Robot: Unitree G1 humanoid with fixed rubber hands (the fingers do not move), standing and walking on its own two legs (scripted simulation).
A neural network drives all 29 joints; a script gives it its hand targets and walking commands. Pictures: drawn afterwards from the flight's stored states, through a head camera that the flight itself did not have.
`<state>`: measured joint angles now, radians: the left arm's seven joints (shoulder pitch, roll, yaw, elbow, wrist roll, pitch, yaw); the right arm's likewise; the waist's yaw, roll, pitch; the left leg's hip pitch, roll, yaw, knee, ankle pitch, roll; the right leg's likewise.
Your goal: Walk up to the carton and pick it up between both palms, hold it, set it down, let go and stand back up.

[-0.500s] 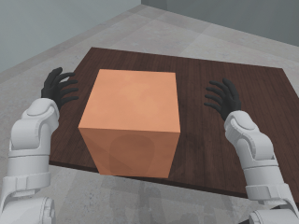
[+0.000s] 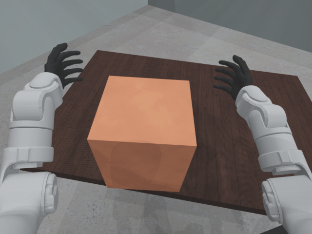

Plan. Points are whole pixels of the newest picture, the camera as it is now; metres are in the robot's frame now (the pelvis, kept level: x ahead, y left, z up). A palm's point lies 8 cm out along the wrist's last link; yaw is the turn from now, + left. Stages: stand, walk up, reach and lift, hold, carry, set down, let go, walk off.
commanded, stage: reach and lift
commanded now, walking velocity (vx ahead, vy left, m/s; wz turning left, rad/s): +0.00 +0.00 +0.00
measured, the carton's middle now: (146, 137) +0.34 +0.03 +0.05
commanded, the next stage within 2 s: none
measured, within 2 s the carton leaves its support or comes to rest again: neither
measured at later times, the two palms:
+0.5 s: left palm (74, 120) +0.37 +0.23 +0.08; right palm (216, 122) +0.38 -0.16 +0.07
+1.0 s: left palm (84, 120) +0.37 +0.20 +0.08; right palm (210, 121) +0.38 -0.15 +0.08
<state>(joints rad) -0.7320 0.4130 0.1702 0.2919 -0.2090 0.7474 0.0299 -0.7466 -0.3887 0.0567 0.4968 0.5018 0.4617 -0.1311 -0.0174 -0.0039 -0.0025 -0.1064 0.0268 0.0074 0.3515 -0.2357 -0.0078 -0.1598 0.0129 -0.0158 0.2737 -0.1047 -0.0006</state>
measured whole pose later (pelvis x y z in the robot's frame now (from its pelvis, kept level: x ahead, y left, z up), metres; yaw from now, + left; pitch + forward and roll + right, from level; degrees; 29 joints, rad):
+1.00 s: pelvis -0.01 +0.00 +0.00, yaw +0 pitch +2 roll -1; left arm -0.63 0.19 0.10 0.73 -0.11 0.14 0.06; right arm -0.65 -0.13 -0.01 0.81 0.23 0.06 -0.18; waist 0.03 0.00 -0.01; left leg -0.22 0.03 0.00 0.42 -0.24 -0.01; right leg -0.26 0.01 -0.02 0.34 -0.11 0.00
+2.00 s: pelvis -0.01 +0.01 +0.00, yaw +0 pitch +1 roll -1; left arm -0.62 0.03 0.20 0.63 0.08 0.15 0.08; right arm -0.65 -0.04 -0.10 0.82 0.11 0.01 -0.20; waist 0.05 -0.01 0.03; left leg -0.17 0.03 0.01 0.39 -0.24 0.00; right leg -0.20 0.01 0.00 0.28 -0.10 0.01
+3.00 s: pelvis +0.00 +0.01 +0.00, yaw +3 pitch -3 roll -1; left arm -0.51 -0.08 0.27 0.45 0.25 0.17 0.00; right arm -0.55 0.00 -0.20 0.76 -0.08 -0.12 -0.12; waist 0.00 -0.03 0.05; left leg -0.07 0.01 -0.02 0.34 -0.23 0.00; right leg -0.08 -0.01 -0.06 0.23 -0.10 0.01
